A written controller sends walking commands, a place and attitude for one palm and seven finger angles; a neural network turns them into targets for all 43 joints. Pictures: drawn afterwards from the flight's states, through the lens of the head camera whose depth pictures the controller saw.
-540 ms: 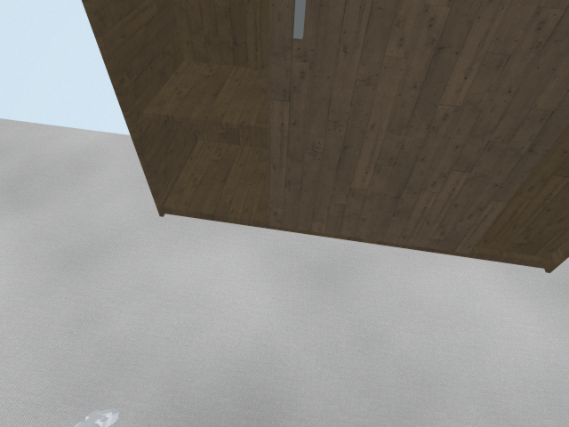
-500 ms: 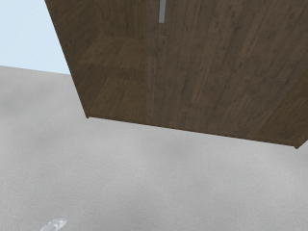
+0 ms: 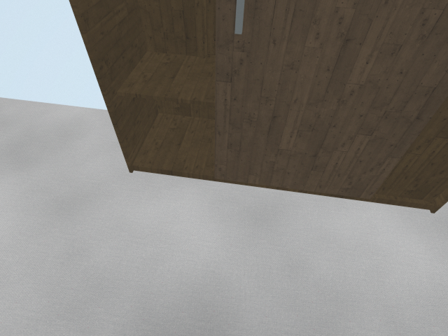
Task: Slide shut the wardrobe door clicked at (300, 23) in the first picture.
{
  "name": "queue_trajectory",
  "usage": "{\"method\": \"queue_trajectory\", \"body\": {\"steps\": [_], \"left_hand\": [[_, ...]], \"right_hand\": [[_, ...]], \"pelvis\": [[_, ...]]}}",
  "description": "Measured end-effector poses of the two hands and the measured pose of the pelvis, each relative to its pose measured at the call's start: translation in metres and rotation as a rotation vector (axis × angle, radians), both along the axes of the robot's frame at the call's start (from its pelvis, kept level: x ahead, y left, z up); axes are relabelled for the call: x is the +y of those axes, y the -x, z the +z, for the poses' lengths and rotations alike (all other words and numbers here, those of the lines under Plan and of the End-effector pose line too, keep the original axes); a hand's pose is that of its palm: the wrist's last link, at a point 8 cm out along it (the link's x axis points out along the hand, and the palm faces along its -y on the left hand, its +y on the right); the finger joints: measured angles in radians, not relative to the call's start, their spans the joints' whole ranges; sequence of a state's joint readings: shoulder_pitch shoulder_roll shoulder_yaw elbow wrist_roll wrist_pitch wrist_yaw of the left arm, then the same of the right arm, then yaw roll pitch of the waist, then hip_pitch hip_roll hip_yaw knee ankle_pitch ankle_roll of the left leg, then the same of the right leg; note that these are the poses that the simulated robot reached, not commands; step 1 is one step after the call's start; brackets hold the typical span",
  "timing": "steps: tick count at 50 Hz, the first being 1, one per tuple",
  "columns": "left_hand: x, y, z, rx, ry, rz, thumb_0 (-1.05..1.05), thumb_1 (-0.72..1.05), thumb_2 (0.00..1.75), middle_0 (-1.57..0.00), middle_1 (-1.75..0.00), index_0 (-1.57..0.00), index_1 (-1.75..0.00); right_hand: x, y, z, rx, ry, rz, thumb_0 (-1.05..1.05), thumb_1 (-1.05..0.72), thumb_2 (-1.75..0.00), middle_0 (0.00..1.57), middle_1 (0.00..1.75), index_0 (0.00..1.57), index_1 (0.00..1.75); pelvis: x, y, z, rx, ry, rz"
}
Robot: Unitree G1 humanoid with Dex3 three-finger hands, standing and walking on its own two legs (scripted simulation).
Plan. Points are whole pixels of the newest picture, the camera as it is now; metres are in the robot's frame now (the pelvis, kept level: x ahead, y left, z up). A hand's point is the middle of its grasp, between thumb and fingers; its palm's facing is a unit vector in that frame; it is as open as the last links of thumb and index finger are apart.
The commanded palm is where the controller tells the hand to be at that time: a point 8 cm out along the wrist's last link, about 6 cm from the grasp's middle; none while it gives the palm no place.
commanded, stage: stand and wait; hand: right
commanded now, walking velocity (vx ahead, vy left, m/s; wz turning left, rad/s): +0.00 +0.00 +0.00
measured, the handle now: out of the picture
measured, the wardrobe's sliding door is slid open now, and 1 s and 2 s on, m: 0.50 0.50 0.50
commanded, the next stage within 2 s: look at it before walking up in 0.28 s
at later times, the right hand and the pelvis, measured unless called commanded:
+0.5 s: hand out of the picture +0.07 -0.25 -0.15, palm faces -0.03 +0.94 -0.34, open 7.4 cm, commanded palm none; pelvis -0.01 +0.00 +0.00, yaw +0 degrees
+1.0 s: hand out of the picture +0.05 -0.26 -0.15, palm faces -0.03 +0.94 -0.34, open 7.4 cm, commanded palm none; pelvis -0.01 -0.01 +0.00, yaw +0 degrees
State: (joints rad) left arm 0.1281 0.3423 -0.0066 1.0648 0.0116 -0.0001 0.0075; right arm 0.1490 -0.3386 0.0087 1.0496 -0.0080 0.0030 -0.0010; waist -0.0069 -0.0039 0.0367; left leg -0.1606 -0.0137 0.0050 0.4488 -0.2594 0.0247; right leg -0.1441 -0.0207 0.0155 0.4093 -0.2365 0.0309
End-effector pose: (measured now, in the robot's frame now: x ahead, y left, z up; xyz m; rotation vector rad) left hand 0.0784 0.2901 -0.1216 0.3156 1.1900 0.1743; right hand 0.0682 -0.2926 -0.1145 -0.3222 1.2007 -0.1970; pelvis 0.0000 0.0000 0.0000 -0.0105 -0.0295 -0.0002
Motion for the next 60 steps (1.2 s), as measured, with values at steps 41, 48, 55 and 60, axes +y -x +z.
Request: {"method": "queue_trajectory", "body": {"steps": [41,48,55,60], "left_hand": [[-0.011,0.027,0.004,0.025,0.002,0.020,0.00,0.91,0.90,-0.20,-0.30,-0.20,-0.30],[-0.014,0.026,0.004,0.030,0.000,0.018,0.00,0.91,0.90,-0.20,-0.30,-0.20,-0.30],[-0.017,0.024,0.005,0.018,-0.002,0.026,0.00,0.91,0.90,-0.20,-0.30,-0.20,-0.30],[-0.027,0.030,-0.002,-0.010,0.017,0.078,0.00,0.91,0.90,-0.20,-0.30,-0.20,-0.30]], "right_hand": [[-0.011,0.013,0.000,0.006,-0.009,0.009,0.00,-0.90,-0.90,0.20,0.30,0.20,0.30],[-0.014,0.019,-0.002,0.020,-0.010,0.004,0.00,-0.90,-0.90,0.20,0.30,0.20,0.30],[-0.016,0.020,-0.003,0.031,-0.010,0.006,0.00,-0.90,-0.90,0.20,0.30,0.20,0.30],[-0.007,0.021,-0.012,0.066,-0.026,0.029,0.00,-0.91,-0.90,0.20,0.30,0.20,0.30]], "pelvis": [[-0.012,0.014,0.004,-0.006,-0.005,0.006],[-0.014,0.014,0.004,-0.006,-0.006,0.006],[-0.017,0.014,0.003,-0.002,-0.007,0.023],[-0.018,0.018,-0.002,0.009,-0.003,0.073]]}}
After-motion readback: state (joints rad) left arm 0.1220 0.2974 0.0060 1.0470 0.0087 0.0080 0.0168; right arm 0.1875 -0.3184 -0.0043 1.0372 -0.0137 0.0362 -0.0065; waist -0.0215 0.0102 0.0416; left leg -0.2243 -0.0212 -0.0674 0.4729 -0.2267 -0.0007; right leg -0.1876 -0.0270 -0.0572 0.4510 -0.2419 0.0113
